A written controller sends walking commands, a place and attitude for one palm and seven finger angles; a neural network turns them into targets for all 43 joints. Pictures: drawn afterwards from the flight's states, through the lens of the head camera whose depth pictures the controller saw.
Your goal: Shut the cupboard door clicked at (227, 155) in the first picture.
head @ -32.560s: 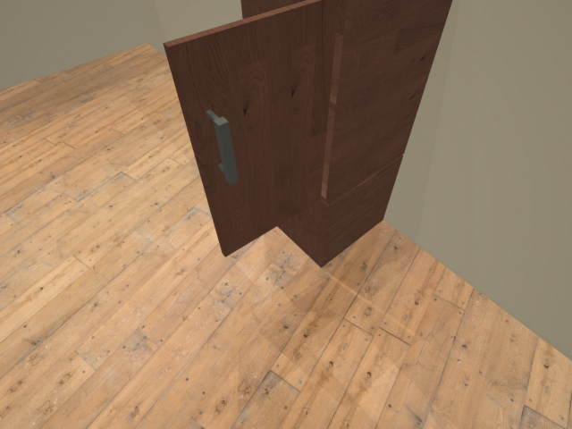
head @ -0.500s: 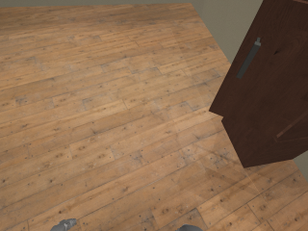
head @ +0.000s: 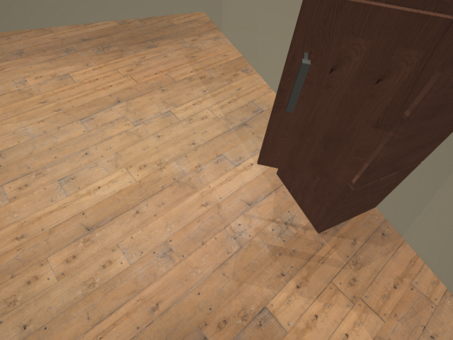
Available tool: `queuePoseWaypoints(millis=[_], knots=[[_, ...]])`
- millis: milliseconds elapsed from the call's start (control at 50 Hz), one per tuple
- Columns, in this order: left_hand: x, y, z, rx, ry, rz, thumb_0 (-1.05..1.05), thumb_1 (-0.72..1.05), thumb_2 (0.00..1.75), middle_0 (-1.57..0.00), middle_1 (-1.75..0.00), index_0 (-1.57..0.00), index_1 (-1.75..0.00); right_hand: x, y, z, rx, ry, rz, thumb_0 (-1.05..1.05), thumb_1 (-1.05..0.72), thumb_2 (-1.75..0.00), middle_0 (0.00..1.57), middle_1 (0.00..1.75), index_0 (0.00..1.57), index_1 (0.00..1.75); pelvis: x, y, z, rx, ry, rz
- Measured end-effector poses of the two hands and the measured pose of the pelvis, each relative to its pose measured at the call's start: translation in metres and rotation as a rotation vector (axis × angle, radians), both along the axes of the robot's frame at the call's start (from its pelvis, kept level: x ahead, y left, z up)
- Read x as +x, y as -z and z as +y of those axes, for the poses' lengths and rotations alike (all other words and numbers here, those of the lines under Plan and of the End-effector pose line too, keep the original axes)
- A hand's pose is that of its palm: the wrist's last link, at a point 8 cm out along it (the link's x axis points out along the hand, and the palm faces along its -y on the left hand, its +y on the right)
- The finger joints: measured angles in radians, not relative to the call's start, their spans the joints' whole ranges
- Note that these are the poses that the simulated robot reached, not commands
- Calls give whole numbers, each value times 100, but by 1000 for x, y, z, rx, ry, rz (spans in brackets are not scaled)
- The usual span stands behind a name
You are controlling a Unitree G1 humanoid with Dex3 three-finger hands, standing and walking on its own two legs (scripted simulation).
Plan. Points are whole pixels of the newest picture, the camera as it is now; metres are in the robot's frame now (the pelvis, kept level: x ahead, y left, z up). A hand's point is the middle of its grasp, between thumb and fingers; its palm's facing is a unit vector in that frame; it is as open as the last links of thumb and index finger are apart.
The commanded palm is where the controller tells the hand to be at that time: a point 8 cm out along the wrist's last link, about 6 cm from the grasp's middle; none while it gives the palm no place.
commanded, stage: turn to face it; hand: left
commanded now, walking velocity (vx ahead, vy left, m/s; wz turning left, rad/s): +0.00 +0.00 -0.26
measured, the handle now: (297, 83) +0.73 -0.14 +0.05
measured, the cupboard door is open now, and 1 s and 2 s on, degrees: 53 53 53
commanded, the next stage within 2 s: take the last steps up to it in 0.06 s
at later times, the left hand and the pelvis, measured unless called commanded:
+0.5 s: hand out of the picture +0.10 +0.14 -0.16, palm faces -0.11 -0.97 -0.19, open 7.4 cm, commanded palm none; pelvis +0.04 -0.04 +0.01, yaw -8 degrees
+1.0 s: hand (196, 248) +0.33 +0.08 -0.15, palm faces -0.27 -0.95 -0.18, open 7.4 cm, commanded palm none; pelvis +0.18 -0.09 +0.02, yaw -14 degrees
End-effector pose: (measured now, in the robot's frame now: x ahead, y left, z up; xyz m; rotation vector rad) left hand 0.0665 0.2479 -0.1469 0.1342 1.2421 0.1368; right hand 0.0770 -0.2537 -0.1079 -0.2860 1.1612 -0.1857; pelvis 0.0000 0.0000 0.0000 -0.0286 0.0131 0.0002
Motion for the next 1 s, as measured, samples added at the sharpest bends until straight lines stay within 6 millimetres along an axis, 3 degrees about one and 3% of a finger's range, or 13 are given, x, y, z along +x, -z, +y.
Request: queuePoseWaypoints(millis=[100,200,340,400,500,600,680,720,780,900,1000], knots=[[12,-8,6,-5,31,12,1,91,90,-20,-30,-20,-30,-26,-6,12,7,45,50,0,-91,-90,20,30,20,30,2,-10,5,-12,37,-5],[26,-17,0,6,75,14,1,91,90,-19,-30,-20,-30,-56,0,13,37,117,106,0,-90,-90,20,30,21,30,3,-14,3,-18,70,-6],[49,-20,-31,23,159,-16,1,91,90,-19,-30,-20,-30,-100,24,-9,89,231,175,0,-90,-90,20,30,21,30,11,-4,-20,9,119,-5],[49,-21,-43,29,151,-29,1,91,90,-19,-30,-20,-30,-107,29,-23,91,255,224,0,-91,-90,20,30,21,30,18,-3,-29,-1,119,-11],[35,-21,-55,19,137,43,0,91,90,-20,-30,-20,-30,-76,16,-40,75,257,189,1,-91,-90,20,30,20,30,39,-11,-37,6,132,-4],[30,-7,-60,-15,131,149,1,91,90,-20,-30,-20,-30,-19,8,-47,45,231,110,0,-91,-90,20,30,20,30,67,-8,-39,-4,138,3],[43,14,-56,-43,122,216,1,91,90,-20,-30,-20,-30,30,10,-46,8,202,37,0,-91,-90,20,30,20,30,98,5,-35,-15,158,-2],[58,20,-55,-44,150,239,1,91,90,-20,-30,-20,-30,44,10,-44,-6,206,6,0,-91,-90,20,30,20,30,109,8,-35,-5,186,-10],[97,14,-57,-36,197,217,1,91,90,-20,-30,-20,-30,47,5,-41,-1,238,10,0,-91,-90,20,30,20,30,125,2,-39,-2,212,-16],[196,-11,-79,-22,249,58,1,91,90,-19,-30,-19,-30,28,-1,-38,53,309,136,0,-91,-90,20,30,21,30,155,-16,-58,-9,237,-13],[267,-25,-117,-4,309,-29,1,91,90,-19,-30,-19,-30,11,4,-48,113,387,245,0,-91,-90,20,30,21,30,182,-18,-86,-3,245,-5]])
